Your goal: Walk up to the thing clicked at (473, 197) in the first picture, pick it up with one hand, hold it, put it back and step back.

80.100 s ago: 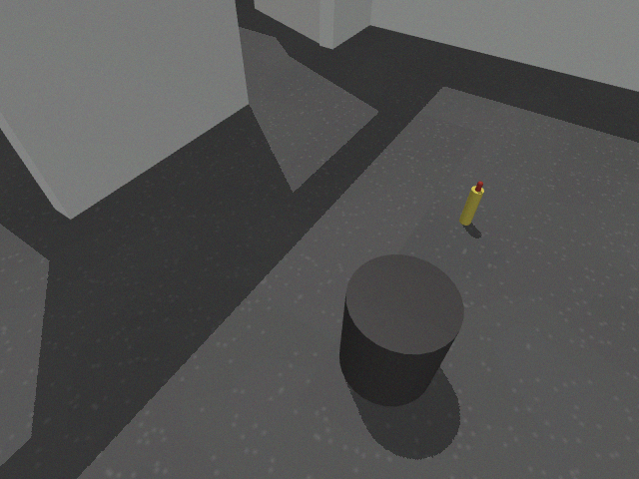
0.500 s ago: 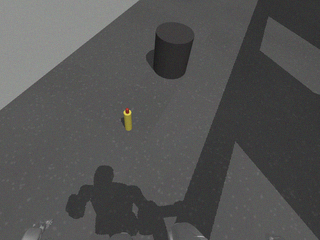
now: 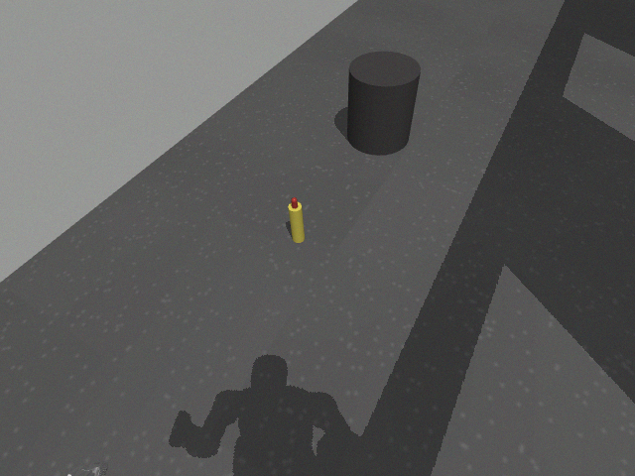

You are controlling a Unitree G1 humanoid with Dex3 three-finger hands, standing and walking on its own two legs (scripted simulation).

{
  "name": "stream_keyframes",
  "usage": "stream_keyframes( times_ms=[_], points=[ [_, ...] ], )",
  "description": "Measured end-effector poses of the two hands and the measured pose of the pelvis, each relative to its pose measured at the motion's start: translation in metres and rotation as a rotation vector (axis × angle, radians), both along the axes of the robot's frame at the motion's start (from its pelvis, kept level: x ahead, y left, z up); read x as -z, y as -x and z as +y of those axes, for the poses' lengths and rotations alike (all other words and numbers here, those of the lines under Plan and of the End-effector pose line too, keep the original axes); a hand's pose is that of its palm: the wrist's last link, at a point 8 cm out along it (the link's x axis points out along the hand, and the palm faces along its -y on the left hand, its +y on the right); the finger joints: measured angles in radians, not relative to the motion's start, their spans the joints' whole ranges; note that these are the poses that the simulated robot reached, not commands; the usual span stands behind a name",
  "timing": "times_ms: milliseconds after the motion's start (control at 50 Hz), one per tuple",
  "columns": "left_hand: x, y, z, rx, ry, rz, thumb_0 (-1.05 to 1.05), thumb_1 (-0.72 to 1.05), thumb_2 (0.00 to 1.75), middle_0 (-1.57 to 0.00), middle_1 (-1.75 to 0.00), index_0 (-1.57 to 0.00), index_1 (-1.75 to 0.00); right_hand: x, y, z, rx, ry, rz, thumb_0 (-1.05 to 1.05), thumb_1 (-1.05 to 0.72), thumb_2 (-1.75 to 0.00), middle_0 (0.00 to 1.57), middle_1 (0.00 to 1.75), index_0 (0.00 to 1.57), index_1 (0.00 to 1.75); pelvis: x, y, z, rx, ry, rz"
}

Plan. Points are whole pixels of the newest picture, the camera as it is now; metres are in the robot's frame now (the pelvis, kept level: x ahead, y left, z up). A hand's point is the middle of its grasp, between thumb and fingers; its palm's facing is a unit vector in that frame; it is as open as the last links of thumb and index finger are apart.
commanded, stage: step back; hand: left
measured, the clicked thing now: (296, 219) +1.07 +0.16 -0.64
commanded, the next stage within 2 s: stand in 0.88 s
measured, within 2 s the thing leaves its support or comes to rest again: neither
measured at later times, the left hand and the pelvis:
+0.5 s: hand out of the picture +0.05 +0.25 -0.14, palm faces +0.05 -0.92 -0.38, open 7.4 cm; pelvis +0.01 -0.02 +0.00, yaw +0 degrees
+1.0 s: hand out of the picture +0.14 +0.27 -0.15, palm faces -0.03 -0.94 -0.34, open 7.4 cm; pelvis +0.06 +0.01 +0.01, yaw -1 degrees
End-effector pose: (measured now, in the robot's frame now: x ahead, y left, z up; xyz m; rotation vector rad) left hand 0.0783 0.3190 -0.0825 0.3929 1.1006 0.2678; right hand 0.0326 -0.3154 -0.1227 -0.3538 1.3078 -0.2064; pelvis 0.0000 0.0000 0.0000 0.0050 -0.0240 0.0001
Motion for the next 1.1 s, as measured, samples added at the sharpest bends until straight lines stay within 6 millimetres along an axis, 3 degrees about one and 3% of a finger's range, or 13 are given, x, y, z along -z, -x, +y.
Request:
stream_keyframes(
  times_ms=[80, 200, 300, 400, 560, 660, 820, 920, 1100],
  points=[
    [0.012, 0.019, 0.013, -0.028, 0.022, -0.013, 0.01, 0.9, 0.89, -0.21, -0.3, -0.2, -0.3, -0.006, 0.014, 0.013, -0.012, 0.002, -0.007, 0.01, -0.9, -0.89, 0.21, 0.3, 0.2, 0.3, 0.002, 0.013, 0.006, -0.016, -0.032, -0.031],
    [0.016, 0.042, 0.01, -0.048, 0.08, 0.051, 0.01, 0.9, 0.89, -0.2, -0.3, -0.2, -0.3, -0.028, 0.015, 0.017, -0.007, 0.012, -0.083, 0.01, -0.9, -0.89, 0.21, 0.3, 0.2, 0.3, -0.01, 0.014, 0.008, -0.026, 0.001, -0.031],
    [0.02, 0.044, 0.0, -0.03, 0.087, 0.09, 0.01, 0.91, 0.89, -0.2, -0.3, -0.2, -0.3, -0.031, -0.002, 0.003, -0.005, 0.016, -0.132, 0.01, -0.9, -0.89, 0.21, 0.3, 0.2, 0.3, -0.009, 0.011, -0.002, -0.002, -0.009, -0.03],
    [0.024, 0.036, -0.019, -0.028, 0.062, 0.09, 0.01, 0.91, 0.89, -0.2, -0.3, -0.2, -0.3, -0.013, -0.026, -0.02, 0.002, 0.017, -0.146, 0.01, -0.9, -0.89, 0.21, 0.3, 0.2, 0.3, 0.003, -0.002, -0.017, 0.01, 0.02, -0.034],
    [0.013, 0.032, -0.029, -0.069, 0.058, 0.076, 0.01, 0.9, 0.89, -0.21, -0.3, -0.2, -0.3, -0.009, -0.067, -0.013, -0.052, -0.02, -0.122, 0.01, -0.9, -0.89, 0.2, 0.3, 0.2, 0.29, -0.004, -0.023, -0.02, -0.01, 0.012, -0.029],
    [0.017, 0.017, -0.016, -0.068, 0.046, 0.103, 0.01, 0.9, 0.89, -0.21, -0.3, -0.2, -0.31, -0.006, -0.085, -0.001, -0.056, -0.024, -0.109, 0.01, -0.9, -0.89, 0.2, 0.3, 0.2, 0.3, -0.001, -0.037, -0.01, -0.016, 0.01, -0.022],
    [0.034, -0.033, 0.004, -0.032, 0.063, 0.078, 0.01, 0.9, 0.89, -0.2, -0.3, -0.2, -0.3, -0.006, -0.104, 0.03, -0.029, -0.021, -0.122, 0.01, -0.9, -0.89, 0.21, 0.3, 0.2, 0.3, 0.005, -0.048, 0.008, 0.007, 0.004, -0.017],
    [0.033, -0.053, 0.0, -0.001, 0.08, 0.061, 0.01, 0.91, 0.89, -0.2, -0.3, -0.2, -0.3, -0.013, -0.12, 0.037, -0.027, -0.033, -0.161, 0.01, -0.9, -0.89, 0.21, 0.3, 0.2, 0.3, 0.0, -0.052, 0.009, 0.01, 0.017, -0.011],
    [0.021, -0.063, -0.015, 0.03, 0.11, 0.09, 0.01, 0.91, 0.89, -0.2, -0.3, -0.2, -0.3, -0.022, -0.131, 0.035, -0.008, -0.059, -0.182, 0.01, -0.9, -0.89, 0.21, 0.3, 0.2, 0.3, -0.014, -0.064, 0.01, 0.012, 0.007, -0.015]
  ],
)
